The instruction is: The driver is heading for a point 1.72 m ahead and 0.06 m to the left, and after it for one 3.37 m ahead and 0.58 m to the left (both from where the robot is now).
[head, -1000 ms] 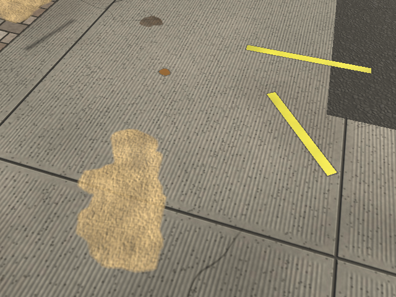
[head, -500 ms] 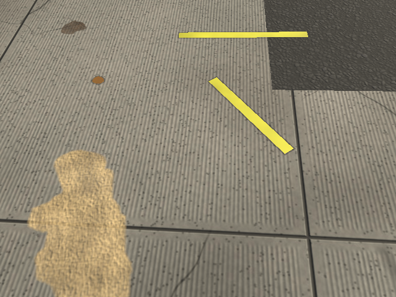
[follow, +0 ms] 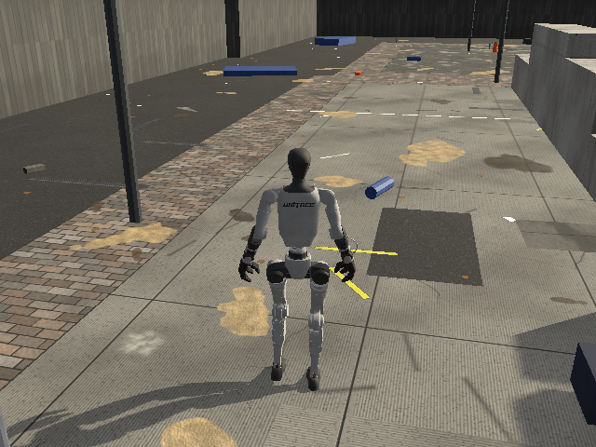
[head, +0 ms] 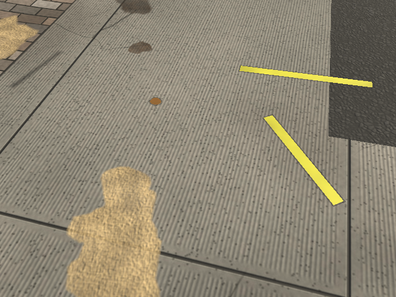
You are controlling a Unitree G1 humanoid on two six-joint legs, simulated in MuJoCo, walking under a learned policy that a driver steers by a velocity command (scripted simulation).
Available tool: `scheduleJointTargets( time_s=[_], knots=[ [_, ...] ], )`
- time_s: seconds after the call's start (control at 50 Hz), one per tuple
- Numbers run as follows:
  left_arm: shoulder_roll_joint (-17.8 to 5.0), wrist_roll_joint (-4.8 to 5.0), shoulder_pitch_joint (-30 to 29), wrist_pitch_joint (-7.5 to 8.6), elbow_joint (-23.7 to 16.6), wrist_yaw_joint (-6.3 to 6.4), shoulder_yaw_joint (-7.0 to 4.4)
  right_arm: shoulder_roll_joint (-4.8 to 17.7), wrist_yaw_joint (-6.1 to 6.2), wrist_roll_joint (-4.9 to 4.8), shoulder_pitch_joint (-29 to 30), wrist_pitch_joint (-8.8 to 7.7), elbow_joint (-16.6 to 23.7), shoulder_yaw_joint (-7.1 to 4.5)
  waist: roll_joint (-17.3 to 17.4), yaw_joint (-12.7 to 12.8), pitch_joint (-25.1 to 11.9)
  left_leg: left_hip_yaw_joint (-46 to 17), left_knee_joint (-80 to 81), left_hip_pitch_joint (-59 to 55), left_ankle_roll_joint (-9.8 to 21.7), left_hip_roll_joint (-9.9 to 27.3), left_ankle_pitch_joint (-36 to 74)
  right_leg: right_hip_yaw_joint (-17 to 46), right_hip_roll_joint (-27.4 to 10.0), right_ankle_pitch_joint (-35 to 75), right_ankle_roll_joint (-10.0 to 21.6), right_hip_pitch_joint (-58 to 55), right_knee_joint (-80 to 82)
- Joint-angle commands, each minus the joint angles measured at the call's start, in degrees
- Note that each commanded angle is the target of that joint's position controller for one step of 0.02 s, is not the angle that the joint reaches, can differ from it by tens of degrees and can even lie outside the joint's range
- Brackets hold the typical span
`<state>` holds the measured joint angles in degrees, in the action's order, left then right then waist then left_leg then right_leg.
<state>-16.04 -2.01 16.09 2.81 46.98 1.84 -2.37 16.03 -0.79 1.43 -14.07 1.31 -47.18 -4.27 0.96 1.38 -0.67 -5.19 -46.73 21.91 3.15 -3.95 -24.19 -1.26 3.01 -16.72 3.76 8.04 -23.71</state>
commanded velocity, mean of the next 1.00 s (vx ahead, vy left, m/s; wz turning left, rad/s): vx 0.12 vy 0.00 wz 0.07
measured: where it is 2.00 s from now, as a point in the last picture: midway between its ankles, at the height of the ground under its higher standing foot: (211, 277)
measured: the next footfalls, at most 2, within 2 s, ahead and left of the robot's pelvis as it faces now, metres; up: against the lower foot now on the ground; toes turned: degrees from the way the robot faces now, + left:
left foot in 0.32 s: +0.26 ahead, +0.14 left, +0.00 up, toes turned +13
right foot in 0.80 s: +0.22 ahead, -0.04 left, +0.00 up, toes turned +5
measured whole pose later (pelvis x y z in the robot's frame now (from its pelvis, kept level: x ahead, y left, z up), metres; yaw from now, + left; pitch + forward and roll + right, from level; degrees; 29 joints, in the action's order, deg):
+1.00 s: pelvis +0.19 +0.03 +0.00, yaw -1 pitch +1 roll +1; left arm -14.7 -0.4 16.1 -1.6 46.6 1.0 -3.5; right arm 16.0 1.6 1.2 -9.9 2.6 -45.6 -3.4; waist 1.7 0.4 2.2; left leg -0.8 -57.4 27.8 -1.7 -1.5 -22.5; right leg 4.6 4.2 -12.8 4.2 12.2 -24.0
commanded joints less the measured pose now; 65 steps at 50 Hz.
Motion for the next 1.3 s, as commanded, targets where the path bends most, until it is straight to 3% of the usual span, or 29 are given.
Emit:
scheduleJointTargets(
  time_s=[0.02,0.12,0.2,0.26,0.3,0.32,0.34,0.36,0.38,0.4,0.44,0.54,0.62,0.72,0.78,0.8,0.82,0.84,0.88,0.92,0.98,1.06,1.12,1.18,1.22,1.24,1.26,1.28,1.3],
  knots=[
    [-5.93,0.04,3.09,1.55,-1.63,0.25,-1.48,4.54,-1.31,0.55,6.94,-2.14,6.19,-0.91,-4.1,0.99,6.87,-0.8,-10.75,24.57,-0.4,5.06,4.14,20.6,-20.17,-6.34,7.96,-12.95,16.5],
    [-4.77,0.41,7.02,2.21,0.53,-0.91,-1.07,2.48,-3.65,0.68,12.26,-1.21,9.12,0.13,-6.09,2.12,5.92,4.58,-10.74,24.99,-2.37,5.27,10.43,4.39,-15.94,24.87,5.61,-13.06,13.54],
    [-5.99,1.05,6.08,1.62,1.07,-0.74,-0.95,0.04,-4.57,0.63,16.5,-1.49,11.81,1.77,-7.92,2.03,5.96,11.54,6.24,10.97,-1.82,3.75,16.28,-5.12,-13.12,42.35,3.02,-5.65,8.15],
    [-8.31,1.72,6.73,1.26,1.85,0.02,-1.49,2.76,-3.52,1.19,8.91,-1.73,10.23,0.95,-9.47,-1.11,0.51,13.88,11.63,-1.25,1.6,-0.89,16.33,-6.72,-13.82,59.12,1.28,-6.35,-4.93],
    [-8.48,2.33,5.36,1.31,0.96,0.04,-1.4,6.26,-2.1,2.44,-4.3,-3.01,6.14,-0.64,-5.76,-7.42,-6.92,9.45,20.37,-19.57,5.04,-0.63,25.68,-8.11,-11.85,44.1,-0.86,2.18,-25.85],
    [-2.92,1.34,8.48,1.24,-0.77,-0.47,-0.19,10.69,-1.08,2.27,-6.14,-3.43,5.78,-1.48,5.66,-5.29,-11.92,-6.78,16.61,-33.52,8.89,15.74,50.04,-8.5,-6.64,-8.97,-2.48,17.07,-44.28],
    [-3.33,2.67,13.0,0.15,-2.56,-0.21,-0.1,15.96,-0.65,-0.11,-8.01,-3.05,7.67,-2.88,11.34,-4.91,-24.63,-30.34,18.32,-41.44,20.31,30.83,66.92,-0.8,-0.3,-21.19,-3.44,24.12,-60.6],
    [-6.04,1.07,10.23,-0.72,-1.32,-0.03,-0.86,11.62,0.15,-2.07,-6.64,-2.18,7.47,-2.33,-0.26,-5.37,-21.37,-21.83,18.91,-35.89,19.14,26.89,68.3,4.28,-4.99,-13.22,-3.75,23.88,-60.09],
    [-4.52,1.65,7.78,-0.86,-2.16,-0.34,-0.14,8.05,0.91,-1.82,-0.97,-1.74,8.16,-1.21,3.32,-4.22,-15.0,-18.57,22.78,-28.07,20.21,24.99,55.43,2.65,-5.02,-10.37,-4.23,25.96,-59.16],
    [-4.37,0.73,5.14,-0.9,-1.92,-0.41,0.03,4.18,1.18,-1.56,2.47,-1.63,7.8,0.1,0.03,-2.4,-7.65,-14.06,26.32,-19.25,16.61,20.83,48.25,2.95,-7.26,-8.4,-4.47,24.91,-53.42],
    [-3.81,0.0,6.87,-2.79,-0.9,-0.79,-0.12,2.86,1.29,-0.96,4.75,-1.8,6.87,0.89,1.65,0.69,-3.69,-6.49,28.68,-8.32,12.7,15.49,47.67,2.3,-7.44,-7.45,-4.64,17.02,-45.8],
    [-0.03,0.65,7.96,-4.9,1.73,-1.21,0.59,1.02,0.85,0.66,4.89,-3.48,4.15,2.15,3.34,1.43,-4.16,0.18,32.67,-2.56,9.33,13.69,33.26,2.08,-5.85,-3.85,-3.81,8.24,-29.23],
    [-2.51,0.51,0.99,-5.54,-0.26,-1.32,-0.29,4.49,1.56,0.41,3.62,-2.2,3.27,1.08,5.48,-1.2,-1.33,-2.44,34.46,-3.63,9.7,15.87,12.24,1.0,-4.38,-4.5,-3.05,10.43,-23.81],
    [-0.91,0.8,-0.03,-4.91,-1.41,-1.36,-0.34,5.39,3.06,-0.03,2.27,-0.75,2.67,0.32,3.4,-1.76,-0.11,-3.75,30.88,-7.88,10.76,18.95,12.71,-0.77,-3.23,-8.8,-1.78,11.03,-17.99],
    [-0.93,0.79,2.95,-3.86,-1.26,-1.21,-0.37,5.96,3.62,-0.46,1.8,-0.3,1.9,-0.21,1.3,0.25,0.18,0.6,23.53,-5.82,5.86,17.09,18.18,1.16,-2.92,0.14,0.44,3.62,-0.68],
    [-4.63,0.0,3.65,-3.28,-1.82,-1.0,-1.14,4.13,3.46,-0.49,0.79,-0.19,2.56,0.05,-6.4,-0.62,-0.28,5.34,13.92,-2.14,2.05,12.74,13.21,13.45,-10.61,1.35,2.5,1.28,7.69],
    [-11.65,0.73,2.47,-3.33,-2.77,-1.01,-3.15,1.4,3.64,-1.14,3.63,-0.2,5.45,0.73,-16.84,-0.8,4.28,11.97,6.15,9.75,-2.47,1.06,-2.21,31.49,-22.99,17.14,9.3,2.07,9.95],
    [-10.27,0.3,6.47,-3.35,-1.53,-0.81,-3.25,2.86,3.71,-0.18,6.7,0.42,5.47,0.45,-11.22,1.88,4.3,6.38,-5.81,10.46,-2.88,1.63,-8.42,30.37,-24.27,27.77,14.02,1.99,8.6],
    [-7.65,1.1,1.67,-3.73,-2.19,-0.42,-2.93,2.7,2.99,-0.67,4.07,0.84,4.35,0.27,-4.84,-1.87,2.89,3.26,-11.65,11.06,-3.41,2.7,-2.53,21.41,-17.21,28.39,11.97,1.01,6.43],
    [-6.28,1.56,-1.85,-3.9,-3.74,-0.42,-2.78,4.21,2.61,0.24,3.08,0.76,3.9,-0.16,-6.38,-2.59,0.3,3.53,-13.69,11.83,-4.19,2.63,1.05,18.08,-13.44,33.84,10.01,-2.61,4.57],
    [-6.78,1.82,0.95,-3.78,-3.45,-0.74,-3.26,3.58,2.38,-0.32,4.35,0.84,4.94,0.1,-5.49,-1.11,-2.12,3.7,-11.98,12.51,-5.62,2.79,1.79,18.27,-12.64,37.57,10.1,-6.6,2.81],
    [-7.79,1.03,5.18,-4.02,-2.66,-0.96,-4.06,4.23,1.37,0.35,9.44,0.42,7.09,0.46,-8.71,2.67,-0.25,3.44,-2.53,14.09,-5.77,3.48,1.44,26.13,-11.83,-3.93,11.45,-6.77,9.11],
    [-9.34,0.43,4.72,-3.61,-3.02,-1.52,-4.66,4.23,0.89,0.21,11.31,-0.84,8.24,0.75,-8.65,3.04,1.81,3.3,4.0,10.74,-5.19,2.71,0.28,29.38,-11.44,-10.11,11.91,-3.19,9.64],
    [-9.97,0.24,2.06,-2.95,-3.88,-2.2,-5.0,4.23,1.08,-0.39,8.46,-2.34,8.22,0.99,-8.57,0.96,1.29,3.74,10.78,1.5,-3.5,1.38,0.12,30.45,-10.38,-9.6,10.78,2.54,7.9],
    [-8.6,0.71,-2.24,-2.7,-4.77,-2.25,-4.62,2.95,1.72,-0.61,0.52,-3.35,5.76,1.21,-6.5,-4.39,1.48,5.54,22.73,-15.44,-2.02,0.79,8.71,27.41,-6.55,-11.18,7.2,13.48,3.79],
    [-5.93,0.83,-2.24,-2.17,-4.91,-2.03,-3.92,4.88,2.36,-0.15,-3.84,-4.05,4.53,0.7,-2.54,-6.31,0.65,2.05,25.17,-25.16,-1.46,4.13,7.53,24.13,-3.18,-14.35,4.6,20.98,-2.14],
    [-0.29,1.5,-2.52,-1.42,-6.52,-2.12,-2.21,10.41,2.92,1.14,-9.06,-4.66,4.36,-0.19,10.15,-8.09,-2.18,-18.15,34.78,-31.11,1.77,19.07,-11.63,14.49,3.75,-17.12,1.34,28.36,-18.81],
    [-3.23,0.76,-3.42,-1.03,-7.41,-2.04,-2.69,15.49,2.72,1.45,-10.21,-4.5,3.23,-1.62,11.79,-7.18,1.73,-36.11,40.73,-25.83,6.63,26.71,-22.67,11.01,6.53,-16.98,0.97,34.78,-28.0],
    [-5.52,-0.02,-2.3,-0.79,-6.56,-2.27,-3.09,11.93,2.3,1.05,-7.35,-4.47,3.23,-1.03,6.15,-4.1,6.83,-33.91,40.16,-21.48,8.46,26.03,-23.88,12.82,1.99,-11.87,1.5,35.8,-33.36]
  ],
)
